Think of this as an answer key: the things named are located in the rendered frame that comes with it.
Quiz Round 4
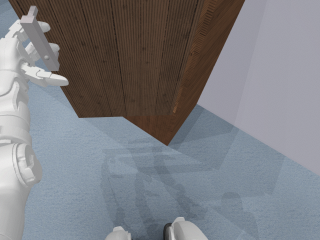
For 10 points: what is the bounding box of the robot left hand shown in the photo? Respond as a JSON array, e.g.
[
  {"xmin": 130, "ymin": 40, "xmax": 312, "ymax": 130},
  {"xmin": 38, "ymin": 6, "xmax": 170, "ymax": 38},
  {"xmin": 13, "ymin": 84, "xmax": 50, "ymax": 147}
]
[{"xmin": 0, "ymin": 19, "xmax": 69, "ymax": 88}]

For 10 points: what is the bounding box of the robot left shin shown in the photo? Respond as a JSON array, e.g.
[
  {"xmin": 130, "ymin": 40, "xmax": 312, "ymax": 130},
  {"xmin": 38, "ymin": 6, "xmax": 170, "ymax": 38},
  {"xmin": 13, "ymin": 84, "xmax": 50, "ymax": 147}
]
[{"xmin": 113, "ymin": 226, "xmax": 124, "ymax": 232}]

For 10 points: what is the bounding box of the robot shin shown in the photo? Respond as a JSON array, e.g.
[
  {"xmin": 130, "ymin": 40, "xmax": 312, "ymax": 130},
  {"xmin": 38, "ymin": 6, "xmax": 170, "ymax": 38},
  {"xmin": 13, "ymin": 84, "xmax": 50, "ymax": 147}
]
[
  {"xmin": 113, "ymin": 226, "xmax": 124, "ymax": 232},
  {"xmin": 169, "ymin": 217, "xmax": 185, "ymax": 240}
]

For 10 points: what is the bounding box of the cupboard door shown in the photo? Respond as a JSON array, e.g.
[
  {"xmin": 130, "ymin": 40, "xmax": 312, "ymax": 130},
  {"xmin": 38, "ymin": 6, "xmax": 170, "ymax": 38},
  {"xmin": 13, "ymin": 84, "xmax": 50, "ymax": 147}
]
[{"xmin": 8, "ymin": 0, "xmax": 205, "ymax": 118}]

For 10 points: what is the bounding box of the handle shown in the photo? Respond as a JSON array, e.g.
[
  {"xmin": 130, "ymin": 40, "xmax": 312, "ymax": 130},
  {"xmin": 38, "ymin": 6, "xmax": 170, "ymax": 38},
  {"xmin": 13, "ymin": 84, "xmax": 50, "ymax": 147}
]
[{"xmin": 20, "ymin": 5, "xmax": 60, "ymax": 71}]

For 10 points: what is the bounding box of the robot right shin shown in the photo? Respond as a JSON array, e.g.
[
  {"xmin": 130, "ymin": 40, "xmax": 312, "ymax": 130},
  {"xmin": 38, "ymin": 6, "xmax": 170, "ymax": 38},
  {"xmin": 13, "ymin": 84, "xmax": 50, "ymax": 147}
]
[{"xmin": 169, "ymin": 217, "xmax": 185, "ymax": 240}]

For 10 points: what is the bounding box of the robot left forearm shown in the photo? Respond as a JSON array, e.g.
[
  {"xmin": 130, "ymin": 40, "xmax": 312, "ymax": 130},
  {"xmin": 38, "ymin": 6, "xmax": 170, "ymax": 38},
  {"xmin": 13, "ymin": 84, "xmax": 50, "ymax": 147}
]
[{"xmin": 0, "ymin": 70, "xmax": 32, "ymax": 148}]

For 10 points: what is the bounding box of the left robot upper arm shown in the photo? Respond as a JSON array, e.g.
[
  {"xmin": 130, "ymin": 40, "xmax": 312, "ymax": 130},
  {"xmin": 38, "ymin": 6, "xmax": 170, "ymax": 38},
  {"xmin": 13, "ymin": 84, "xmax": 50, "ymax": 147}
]
[{"xmin": 0, "ymin": 143, "xmax": 43, "ymax": 240}]

